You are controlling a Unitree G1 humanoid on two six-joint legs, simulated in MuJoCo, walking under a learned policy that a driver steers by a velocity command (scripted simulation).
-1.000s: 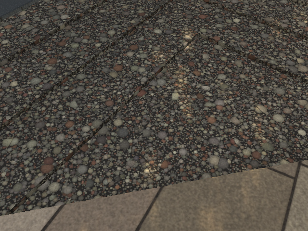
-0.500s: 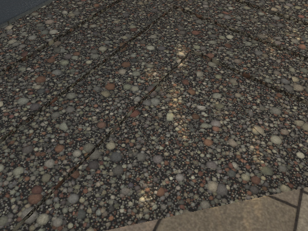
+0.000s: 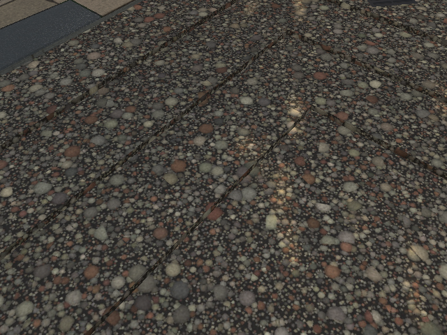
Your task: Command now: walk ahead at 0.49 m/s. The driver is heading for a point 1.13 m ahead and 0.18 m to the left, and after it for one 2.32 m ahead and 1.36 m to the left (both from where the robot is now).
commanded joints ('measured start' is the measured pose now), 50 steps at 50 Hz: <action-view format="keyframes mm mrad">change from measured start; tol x32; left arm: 1 -61 163 28 -69 -4 -16 26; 15 82 75 -1 -108 -46 -39 8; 34 -501 89 15 -315 -28 -2 -76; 41 143 244 67 -98 -2 6 -36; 50 -123 136 51 -117 11 -21 20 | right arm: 1 -23 -34 -8 -57 -16 -6 1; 41 459 -2 4 63 26 -28 33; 50 129 -39 -32 -57 2 19 -8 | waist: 1 -36 -79 66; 12 -157 -93 -57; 15 -138 325 -196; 36 -158 3 117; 41 44 -388 -320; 50 -81 -118 -17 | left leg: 1 83 -3 23 -265 184 -16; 9 -19 -18 38 -266 69 18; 12 429 -115 126 -398 47 66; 15 890 258 -602 -722 121 332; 29 322 3 17 -733 -88 111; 35 588 67 -75 -438 -162 93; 39 398 -35 -12 118 36 67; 41 -194 -149 -94 719 -594 5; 50 -75 19 -109 110 -2 -54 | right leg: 1 -149 -229 150 -185 157 -137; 12 -38 -267 137 332 530 -121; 13 -195 -166 75 657 443 -65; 14 -489 -16 51 1011 -306 -11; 16 -766 -46 198 1153 -335 -51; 29 -297 -113 51 236 682 -8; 36 -477 -199 128 31 518 -12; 41 712 -421 298 447 1030 -160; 44 390 -544 628 34 -71 -262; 50 -107 -375 206 -75 377 -151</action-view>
